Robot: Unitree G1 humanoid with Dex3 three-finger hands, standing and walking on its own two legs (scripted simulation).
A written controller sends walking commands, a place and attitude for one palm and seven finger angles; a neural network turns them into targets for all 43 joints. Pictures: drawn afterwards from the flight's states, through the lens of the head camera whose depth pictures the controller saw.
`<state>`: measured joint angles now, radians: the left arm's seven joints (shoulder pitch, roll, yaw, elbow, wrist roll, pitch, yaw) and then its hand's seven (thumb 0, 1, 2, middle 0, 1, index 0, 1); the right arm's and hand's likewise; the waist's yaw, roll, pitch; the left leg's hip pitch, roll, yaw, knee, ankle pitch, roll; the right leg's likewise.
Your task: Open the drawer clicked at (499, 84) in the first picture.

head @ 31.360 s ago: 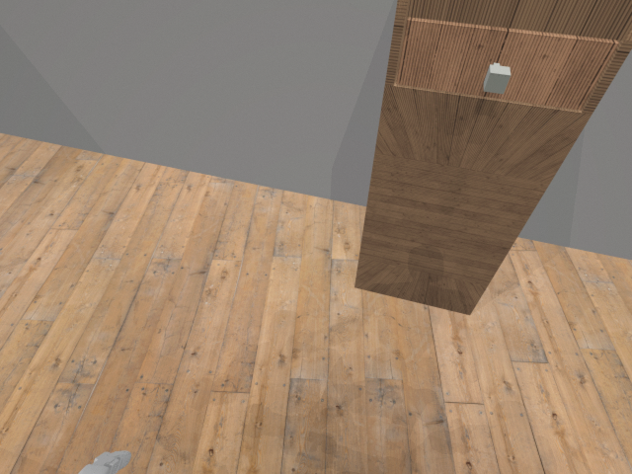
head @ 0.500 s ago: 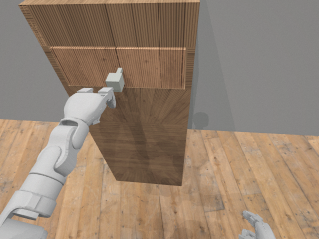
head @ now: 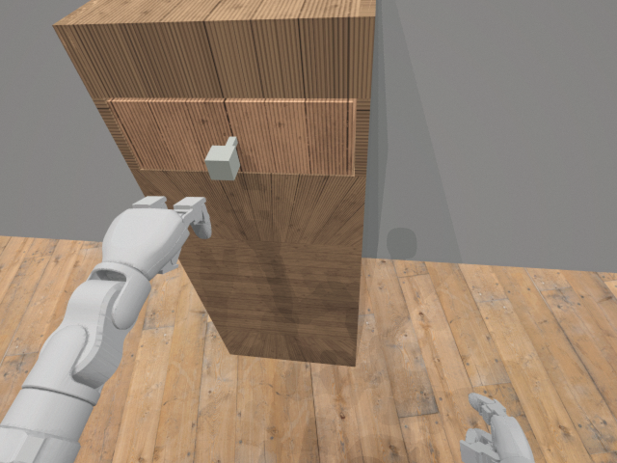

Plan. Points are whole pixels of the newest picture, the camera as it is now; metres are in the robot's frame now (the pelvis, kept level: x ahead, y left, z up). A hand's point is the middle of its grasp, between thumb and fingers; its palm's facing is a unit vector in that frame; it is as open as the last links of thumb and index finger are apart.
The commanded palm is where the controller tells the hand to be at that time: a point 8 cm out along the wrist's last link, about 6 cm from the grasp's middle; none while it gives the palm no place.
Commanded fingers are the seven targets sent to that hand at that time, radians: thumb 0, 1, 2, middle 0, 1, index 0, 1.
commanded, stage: pull the drawer open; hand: left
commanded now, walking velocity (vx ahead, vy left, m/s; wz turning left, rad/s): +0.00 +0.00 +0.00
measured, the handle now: (226, 155) +0.52 +0.19 +0.13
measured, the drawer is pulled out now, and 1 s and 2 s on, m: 0.00 0.00 0.00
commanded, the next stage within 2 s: none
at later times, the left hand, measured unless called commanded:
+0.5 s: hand (135, 296) +0.26 +0.24 +0.12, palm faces +0.07 -0.07 -0.99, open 4.8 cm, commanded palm +0.24 +0.24 +0.18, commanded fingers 0.00 0.90 0.90 -0.40 -1.35 -0.40 -1.35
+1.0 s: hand (110, 335) +0.21 +0.24 +0.12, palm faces +0.10 -0.08 -0.99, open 4.8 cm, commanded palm +0.18 +0.24 +0.18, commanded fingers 0.00 0.90 0.90 -0.40 -1.35 -0.40 -1.35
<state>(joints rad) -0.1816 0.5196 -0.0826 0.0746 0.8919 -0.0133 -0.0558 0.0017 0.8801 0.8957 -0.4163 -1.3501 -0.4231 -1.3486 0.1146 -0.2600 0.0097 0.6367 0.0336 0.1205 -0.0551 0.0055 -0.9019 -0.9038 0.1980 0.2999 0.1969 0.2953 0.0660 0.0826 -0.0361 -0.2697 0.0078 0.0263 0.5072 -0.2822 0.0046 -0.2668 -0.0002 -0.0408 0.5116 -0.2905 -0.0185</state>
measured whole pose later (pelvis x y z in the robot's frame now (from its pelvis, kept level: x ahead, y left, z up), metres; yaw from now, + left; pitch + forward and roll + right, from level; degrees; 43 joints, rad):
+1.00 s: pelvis -0.02 +0.01 +0.00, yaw +0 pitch -2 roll +0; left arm 0.19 0.50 -0.05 -0.28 0.90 0.08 0.03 0.00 0.88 0.90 -0.42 -1.35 -0.42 -1.35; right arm 0.07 -0.24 0.04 0.64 0.02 0.10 -0.01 0.01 -0.90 -0.90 0.20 0.30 0.20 0.30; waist 0.12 0.10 -0.01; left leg -0.20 -0.01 0.03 0.47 -0.24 0.02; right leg -0.20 -0.01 -0.03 0.47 -0.25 0.00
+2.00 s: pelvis -0.02 +0.02 +0.00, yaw +0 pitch -2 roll -1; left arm 0.66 0.53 0.07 -0.60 0.86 0.07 0.09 0.00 0.88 0.90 -0.42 -1.35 -0.42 -1.35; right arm 0.13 -0.27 0.05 0.55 0.01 0.07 -0.01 0.01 -0.90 -0.90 0.20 0.30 0.20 0.30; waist 0.13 0.11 -0.03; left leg -0.24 0.01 0.03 0.57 -0.30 0.02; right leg -0.22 0.00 -0.04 0.52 -0.27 0.00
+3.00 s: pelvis -0.02 +0.01 +0.00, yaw +0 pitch +0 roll -1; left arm 0.59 0.56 0.06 -0.53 0.90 0.00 0.10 0.00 -0.48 0.30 -0.32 -1.20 -0.33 -1.20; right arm 0.13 -0.25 0.05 0.57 0.00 0.06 -0.02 0.01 -0.90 -0.90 0.20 0.30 0.20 0.30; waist 0.12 0.09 -0.03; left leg -0.27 0.02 0.02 0.58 -0.31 0.01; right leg -0.24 0.01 -0.04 0.53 -0.28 -0.01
